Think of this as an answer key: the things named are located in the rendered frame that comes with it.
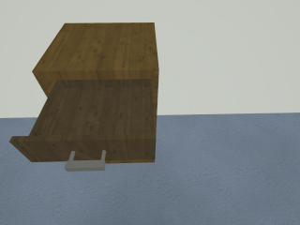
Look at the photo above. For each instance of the drawer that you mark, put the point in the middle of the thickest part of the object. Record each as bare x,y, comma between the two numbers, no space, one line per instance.
91,116

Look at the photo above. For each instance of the cabinet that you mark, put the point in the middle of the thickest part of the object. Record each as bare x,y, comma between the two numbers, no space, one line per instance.
102,51

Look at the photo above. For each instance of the handle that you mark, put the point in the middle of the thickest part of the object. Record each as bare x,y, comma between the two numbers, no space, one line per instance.
85,165

